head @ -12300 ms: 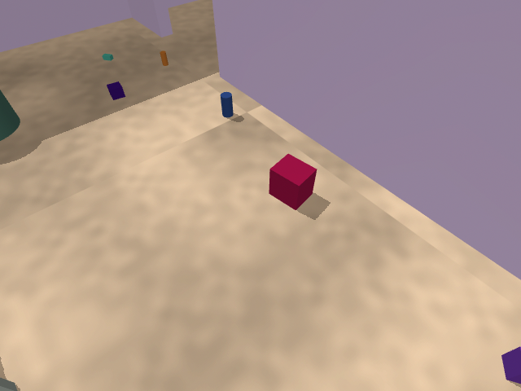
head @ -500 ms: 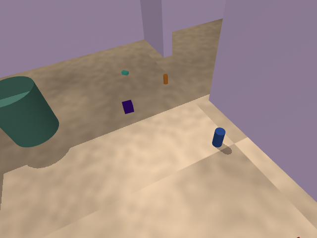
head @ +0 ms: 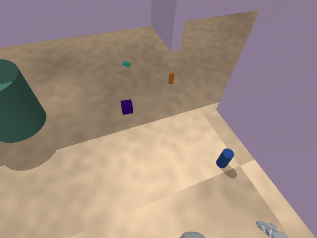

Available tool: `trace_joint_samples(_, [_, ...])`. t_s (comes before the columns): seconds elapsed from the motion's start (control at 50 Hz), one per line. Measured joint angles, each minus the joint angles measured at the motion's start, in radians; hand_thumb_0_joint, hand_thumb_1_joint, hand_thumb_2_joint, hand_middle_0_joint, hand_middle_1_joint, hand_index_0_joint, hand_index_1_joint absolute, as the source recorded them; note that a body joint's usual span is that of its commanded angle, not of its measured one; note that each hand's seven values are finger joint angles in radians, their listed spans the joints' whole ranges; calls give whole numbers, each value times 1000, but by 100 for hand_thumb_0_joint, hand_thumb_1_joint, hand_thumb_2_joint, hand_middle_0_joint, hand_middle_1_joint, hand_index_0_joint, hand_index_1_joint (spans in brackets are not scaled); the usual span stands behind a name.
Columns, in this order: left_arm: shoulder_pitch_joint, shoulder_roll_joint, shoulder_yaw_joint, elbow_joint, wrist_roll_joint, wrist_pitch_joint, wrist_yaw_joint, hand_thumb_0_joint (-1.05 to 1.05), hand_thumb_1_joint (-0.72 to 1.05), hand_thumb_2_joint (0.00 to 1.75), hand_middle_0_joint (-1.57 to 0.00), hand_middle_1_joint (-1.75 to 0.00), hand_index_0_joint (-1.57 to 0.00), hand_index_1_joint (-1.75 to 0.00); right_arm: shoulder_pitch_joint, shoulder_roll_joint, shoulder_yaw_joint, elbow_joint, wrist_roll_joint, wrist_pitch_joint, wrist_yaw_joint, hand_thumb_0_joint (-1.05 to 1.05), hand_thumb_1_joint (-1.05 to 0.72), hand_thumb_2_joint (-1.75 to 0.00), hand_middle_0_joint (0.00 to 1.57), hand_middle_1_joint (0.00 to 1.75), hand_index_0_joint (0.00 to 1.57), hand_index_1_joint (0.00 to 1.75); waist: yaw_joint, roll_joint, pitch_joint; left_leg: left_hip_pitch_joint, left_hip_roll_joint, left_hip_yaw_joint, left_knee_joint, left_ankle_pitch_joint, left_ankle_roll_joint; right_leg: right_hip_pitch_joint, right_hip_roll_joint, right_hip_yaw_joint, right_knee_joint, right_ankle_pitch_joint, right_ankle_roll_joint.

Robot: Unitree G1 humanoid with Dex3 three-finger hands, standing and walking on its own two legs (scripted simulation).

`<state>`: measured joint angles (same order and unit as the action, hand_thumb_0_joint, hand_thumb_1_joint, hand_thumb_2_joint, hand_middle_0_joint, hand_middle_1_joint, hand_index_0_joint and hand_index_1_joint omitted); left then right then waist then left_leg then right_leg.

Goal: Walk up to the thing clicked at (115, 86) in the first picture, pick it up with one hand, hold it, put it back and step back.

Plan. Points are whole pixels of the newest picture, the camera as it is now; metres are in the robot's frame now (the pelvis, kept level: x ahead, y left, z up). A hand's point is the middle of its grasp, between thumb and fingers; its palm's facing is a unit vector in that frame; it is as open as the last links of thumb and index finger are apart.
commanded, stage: walk up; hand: left
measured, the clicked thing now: (126, 107) +1.15 +0.20 -0.73
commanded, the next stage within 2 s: none
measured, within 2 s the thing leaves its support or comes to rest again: neither
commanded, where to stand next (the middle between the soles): +0.74 -0.01 m, yaw -3 degrees
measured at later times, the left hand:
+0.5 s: hand (72, 194) +0.26 +0.25 -0.12, palm faces -0.03 -0.92 -0.40, open 7.4 cm
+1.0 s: hand (91, 117) +0.56 +0.25 -0.13, palm faces -0.12 -0.91 -0.39, open 7.4 cm
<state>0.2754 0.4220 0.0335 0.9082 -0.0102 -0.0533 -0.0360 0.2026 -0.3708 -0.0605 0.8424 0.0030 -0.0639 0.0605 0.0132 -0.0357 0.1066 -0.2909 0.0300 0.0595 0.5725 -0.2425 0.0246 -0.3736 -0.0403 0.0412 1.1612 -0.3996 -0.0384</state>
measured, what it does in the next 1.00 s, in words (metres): walks ahead: right foot, then left foot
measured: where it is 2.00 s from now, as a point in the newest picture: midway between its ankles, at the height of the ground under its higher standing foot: (151, 159)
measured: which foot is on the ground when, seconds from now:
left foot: down 0.00-0.26, up 0.28-0.58, down 0.60-1.00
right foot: up 0.00-0.22, down 0.24-0.62, up 0.64-0.98, down 1.00-1.00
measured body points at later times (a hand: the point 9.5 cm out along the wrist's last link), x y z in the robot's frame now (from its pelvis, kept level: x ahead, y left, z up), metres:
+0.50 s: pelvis +0.23 -0.03 +0.00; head +0.25 -0.04 +0.45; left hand +0.26 +0.30 -0.10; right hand +0.31 -0.35 -0.12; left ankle +0.30 +0.11 -0.70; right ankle +0.22 -0.16 -0.73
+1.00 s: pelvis +0.44 -0.02 -0.01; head +0.46 -0.03 +0.44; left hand +0.56 +0.30 -0.11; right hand +0.44 -0.34 -0.13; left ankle +0.37 +0.11 -0.73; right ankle +0.54 -0.14 -0.73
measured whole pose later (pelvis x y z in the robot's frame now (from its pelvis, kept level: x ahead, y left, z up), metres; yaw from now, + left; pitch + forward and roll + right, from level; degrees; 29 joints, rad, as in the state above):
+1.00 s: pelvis +0.44 -0.02 -0.01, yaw -2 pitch -2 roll +0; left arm 0.22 0.42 0.05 0.86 0.01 -0.08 -0.06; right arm 0.38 -0.43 -0.05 0.85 0.00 -0.05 0.04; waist -0.04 0.02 0.09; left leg -0.14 0.06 0.10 0.65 -0.45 0.00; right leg -0.39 -0.04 -0.06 0.58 -0.15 -0.03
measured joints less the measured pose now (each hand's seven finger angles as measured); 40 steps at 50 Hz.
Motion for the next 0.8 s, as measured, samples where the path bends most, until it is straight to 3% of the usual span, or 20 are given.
trace_joint_samples(0.1, [-24, 8, 7, -27, 15, -6, -26, 1, 91, 89, -20, -30, -21, -30, 53, -11, 12, -8, -11, -9, -2, 0, -90, -89, 21, 30, 20, 30, -14, 1, -19, 113, -1, 16, -75, -38, 2, -109, -53, -36, -266, 70, 35])
trace_joint_samples(0.2, [-37, 9, 22, -22, 25, -13, -44, 0, 91, 89, -20, -30, -21, -30, 101, -48, 3, -4, -9, -4, 3, 0, -90, -89, 21, 30, 21, 30, -35, 31, -33, 180, 13, 18, -41, -139, -24, -90, -55, -71, -507, 221, 29])
trace_joint_samples(0.24, [-26, 19, 28, -26, 28, -26, -44, 0, 91, 89, -20, -30, -21, -30, 124, -61, 0, 2, -10, 6, 1, 1, -90, -89, 21, 30, 20, 30, -36, 44, -51, 179, 27, 9, 43, -219, -26, -39, -37, -85, -558, 236, 25])
trace_joint_samples(0.28, [-30, 10, 37, -32, 32, -42, -31, 0, 91, 89, -20, -30, -21, -30, 121, -71, -6, 25, -9, 21, -9, 1, -90, -89, 21, 30, 20, 30, -25, 82, -45, 106, 50, -35, 259, -259, 3, -36, -12, -109, -489, 181, 35])
trace_joint_samples(0.32, [-24, -4, 28, -41, 24, -47, -22, 0, 91, 89, -20, -30, -21, -30, 101, -75, -3, 46, -10, 36, -15, 1, -90, -89, 21, 30, 20, 30, -8, 92, -35, 7, 17, -66, 468, -247, 10, -10, -11, -110, -478, 145, 29])
trace_joint_samples(0.36, [-9, -22, 17, -42, 20, -46, -17, 0, 91, 89, -20, -30, -21, -30, 84, -81, -2, 54, -4, 38, -13, 1, -90, -89, 21, 30, 20, 30, 4, 109, -29, -78, 10, -66, 549, -192, 13, 39, -8, -114, -527, 143, 26])
trace_joint_samples(0.4, [13, -31, 9, -39, 19, -43, -16, 0, 91, 89, -20, -30, -21, -30, 71, -80, -2, 50, -3, 32, -5, 1, -90, -89, 21, 30, 20, 30, 11, 116, -30, -138, 21, -56, 513, -150, 9, 87, -5, -114, -586, 149, 28])
trace_joint_samples(0.5, [65, -15, 10, -39, 25, -38, -17, 0, 90, 89, -20, -30, -21, -30, 59, -60, -1, 33, -16, 25, 19, 1, -90, -89, 21, 30, 20, 30, 27, 93, -34, -193, 53, -37, 245, -87, -11, 168, -5, -114, -646, 115, 32])
trace_joint_samples(0.6, [95, 18, 10, -32, 27, -22, -16, 0, 90, 89, -20, -30, -21, -30, 59, -53, -9, 27, -23, 6, 24, 1, -90, -89, 21, 30, 20, 30, 29, 52, -43, -123, 42, -8, 46, 46, -7, 204, -31, -106, -546, -14, 55])
trace_joint_samples(0.64, [88, 20, 12, -14, 24, -8, -8, 1, 90, 89, -20, -30, -21, -30, 53, -48, -15, 19, -27, -10, 13, 1, -90, -89, 21, 30, 20, 30, 20, 17, -36, -110, 20, 24, 103, 12, -5, 143, -51, -56, -352, -59, 22])
trace_joint_samples(0.7, [56, 21, 2, 8, 18, 7, 3, 1, 91, 89, -20, -30, -21, -30, 62, -33, -8, 9, -10, -16, 2, 0, -90, -89, 21, 30, 20, 30, -3, 4, -35, -61, 21, 34, 98, -38, 6, 12, 0, -11, -85, -57, -1])
trace_joint_samples(0.74, [36, 26, 2, 8, 13, 1, 0, 1, 91, 89, -20, -30, -21, -30, 76, -22, 3, 9, -7, -16, -4, 0, -90, -89, 21, 30, 20, 30, -12, -12, -32, -9, 16, 43, 48, -37, 5, -52, -4, -21, -63, -13, -1])
trace_joint_samples(0.8, [10, 25, 5, -7, 13, -8, -12, 1, 91, 89, -20, -30, -21, -30, 102, -22, 12, 11, -10, -16, -9, 0, -90, -89, 21, 30, 20, 30, -22, -18, -30, 55, 11, 52, -14, -41, 6, -106, -31, -49, -172, 29, 17])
